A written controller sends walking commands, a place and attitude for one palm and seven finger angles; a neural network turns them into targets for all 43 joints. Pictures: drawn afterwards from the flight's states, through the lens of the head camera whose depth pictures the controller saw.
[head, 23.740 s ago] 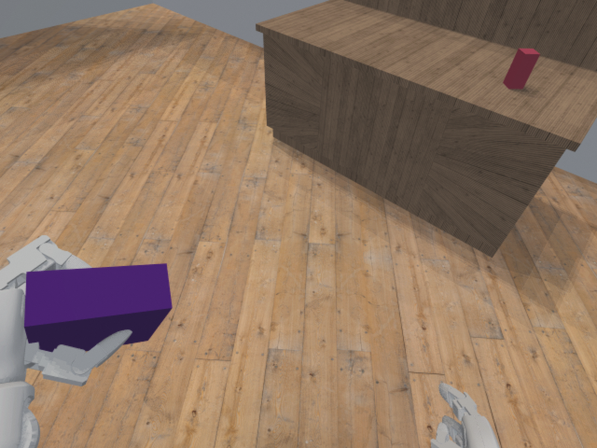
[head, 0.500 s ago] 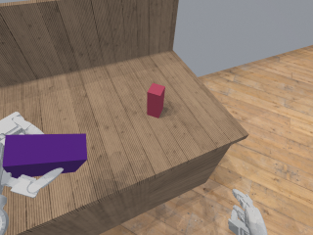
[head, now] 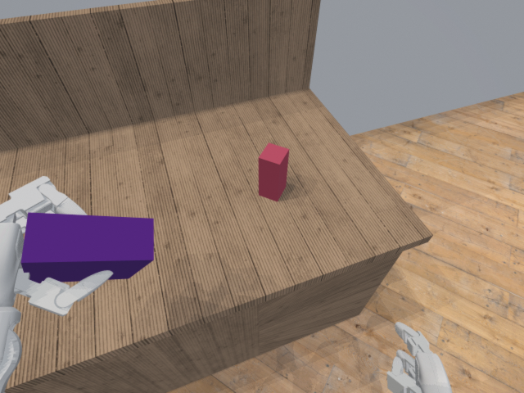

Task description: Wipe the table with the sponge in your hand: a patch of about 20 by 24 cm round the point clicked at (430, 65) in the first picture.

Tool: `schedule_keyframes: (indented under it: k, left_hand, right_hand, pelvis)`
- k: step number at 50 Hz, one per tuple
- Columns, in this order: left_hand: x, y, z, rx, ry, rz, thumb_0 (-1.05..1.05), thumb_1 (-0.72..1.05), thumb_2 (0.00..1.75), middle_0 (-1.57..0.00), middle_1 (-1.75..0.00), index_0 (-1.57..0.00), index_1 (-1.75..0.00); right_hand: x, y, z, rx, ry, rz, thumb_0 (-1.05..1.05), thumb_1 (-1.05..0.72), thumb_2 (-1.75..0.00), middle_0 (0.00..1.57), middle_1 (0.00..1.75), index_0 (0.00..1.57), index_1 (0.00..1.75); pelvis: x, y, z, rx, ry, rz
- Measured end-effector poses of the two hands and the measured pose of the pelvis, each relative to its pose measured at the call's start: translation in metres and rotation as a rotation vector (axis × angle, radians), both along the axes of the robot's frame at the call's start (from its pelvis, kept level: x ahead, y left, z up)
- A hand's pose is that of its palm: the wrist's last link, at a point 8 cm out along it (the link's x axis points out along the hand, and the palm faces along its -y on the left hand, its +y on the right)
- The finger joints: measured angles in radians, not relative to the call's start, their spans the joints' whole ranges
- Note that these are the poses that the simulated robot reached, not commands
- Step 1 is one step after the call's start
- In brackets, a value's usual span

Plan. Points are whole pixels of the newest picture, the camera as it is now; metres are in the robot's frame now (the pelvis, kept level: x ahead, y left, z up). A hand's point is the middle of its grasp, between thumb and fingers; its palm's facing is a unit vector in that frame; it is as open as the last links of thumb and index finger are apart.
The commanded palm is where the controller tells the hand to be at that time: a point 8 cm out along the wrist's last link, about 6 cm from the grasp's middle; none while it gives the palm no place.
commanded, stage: come to a stop and stand still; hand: left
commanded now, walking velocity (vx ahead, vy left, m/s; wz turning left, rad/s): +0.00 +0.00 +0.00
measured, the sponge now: (105, 252) +0.24 +0.21 +0.15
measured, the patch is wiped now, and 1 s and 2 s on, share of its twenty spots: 0.00 0.00 0.00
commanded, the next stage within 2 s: look again from close up in 1.34 s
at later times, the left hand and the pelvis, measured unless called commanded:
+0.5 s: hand out of the picture +0.20 +0.32 +0.16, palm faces +0.38 -0.83 -0.40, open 9.2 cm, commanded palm +0.14 +0.34 +0.18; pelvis -0.02 +0.06 +0.00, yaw +1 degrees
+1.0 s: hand out of the picture +0.18 +0.33 +0.15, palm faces +0.37 -0.86 -0.35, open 9.2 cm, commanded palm +0.12 +0.35 +0.18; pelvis -0.04 +0.07 +0.00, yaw +1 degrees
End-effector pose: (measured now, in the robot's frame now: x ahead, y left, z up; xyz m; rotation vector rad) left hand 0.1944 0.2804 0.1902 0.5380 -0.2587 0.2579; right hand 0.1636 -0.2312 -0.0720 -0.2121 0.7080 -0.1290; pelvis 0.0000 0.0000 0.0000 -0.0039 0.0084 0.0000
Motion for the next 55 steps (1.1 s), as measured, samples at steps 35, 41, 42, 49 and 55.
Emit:
schedule_keyframes:
  k: [35,41,42,49,55]
  left_hand:
    - [-0.042,0.102,-0.020,-0.080,-0.088,0.052,0.00,-0.43,1.06,-0.81,-1.40,-0.82,-1.40]
    - [-0.049,0.100,-0.029,-0.116,-0.049,0.059,0.00,-0.43,1.06,-0.81,-1.40,-0.82,-1.40]
    - [-0.050,0.099,-0.029,-0.119,-0.047,0.058,0.00,-0.43,1.06,-0.81,-1.40,-0.82,-1.40]
    - [-0.056,0.092,-0.025,-0.118,-0.046,0.051,-0.01,-0.43,1.06,-0.81,-1.40,-0.82,-1.40]
    - [-0.058,0.084,-0.022,-0.118,-0.038,0.042,0.00,-0.43,1.06,-0.81,-1.40,-0.82,-1.40]
  right_hand:
    - [-0.020,0.092,0.013,-0.007,-0.036,0.124,0.01,-0.90,-0.90,0.20,0.30,0.21,0.30]
    - [-0.025,0.100,0.010,0.016,-0.035,0.134,0.01,-0.90,-0.90,0.20,0.30,0.21,0.30]
    - [-0.027,0.099,0.010,0.017,-0.032,0.135,0.01,-0.90,-0.90,0.20,0.30,0.21,0.30]
    - [-0.038,0.087,0.005,0.012,-0.010,0.118,0.01,-0.90,-0.90,0.20,0.30,0.21,0.30]
    - [-0.045,0.072,0.006,0.004,-0.017,0.088,0.01,-0.90,-0.90,0.20,0.30,0.21,0.30]
  pelvis:
    - [-0.030,0.079,-0.003,0.013,-0.002,-0.007]
    - [-0.036,0.079,-0.003,0.008,-0.007,0.000]
    - [-0.037,0.079,-0.003,0.007,-0.008,0.002]
    - [-0.040,0.073,-0.003,0.003,-0.009,0.010]
    - [-0.042,0.066,-0.002,0.001,-0.009,0.012]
